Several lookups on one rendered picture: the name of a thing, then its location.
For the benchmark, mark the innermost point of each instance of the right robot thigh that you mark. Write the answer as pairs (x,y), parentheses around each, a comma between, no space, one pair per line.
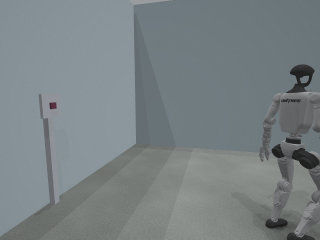
(311,161)

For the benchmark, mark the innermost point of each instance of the robot left forearm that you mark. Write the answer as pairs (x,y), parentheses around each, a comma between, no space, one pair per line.
(267,133)

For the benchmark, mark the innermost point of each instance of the left robot upper arm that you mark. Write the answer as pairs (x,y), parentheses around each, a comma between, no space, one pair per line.
(273,109)

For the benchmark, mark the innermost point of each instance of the right robot upper arm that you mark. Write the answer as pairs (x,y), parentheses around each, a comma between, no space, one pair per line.
(315,99)

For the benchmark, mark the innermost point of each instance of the panel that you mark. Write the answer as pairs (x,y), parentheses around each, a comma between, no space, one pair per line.
(47,115)

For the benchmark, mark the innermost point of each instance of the robot left hand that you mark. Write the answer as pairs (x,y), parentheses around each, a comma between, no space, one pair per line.
(266,149)

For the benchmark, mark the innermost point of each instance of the button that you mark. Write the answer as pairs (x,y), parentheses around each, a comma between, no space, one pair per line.
(53,105)

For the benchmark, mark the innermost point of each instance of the left robot shin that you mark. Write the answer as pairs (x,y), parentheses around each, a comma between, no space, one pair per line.
(279,202)

